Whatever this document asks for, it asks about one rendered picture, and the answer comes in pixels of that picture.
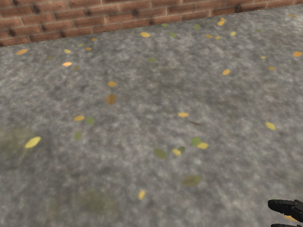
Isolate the robot right hand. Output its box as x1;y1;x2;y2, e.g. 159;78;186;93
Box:
268;200;303;227

